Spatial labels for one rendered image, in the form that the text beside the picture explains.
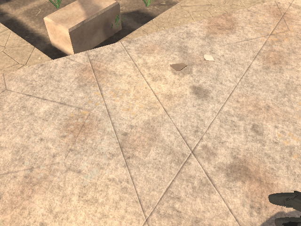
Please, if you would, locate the robot right hand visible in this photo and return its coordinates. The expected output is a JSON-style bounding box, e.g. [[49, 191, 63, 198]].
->
[[268, 190, 301, 226]]

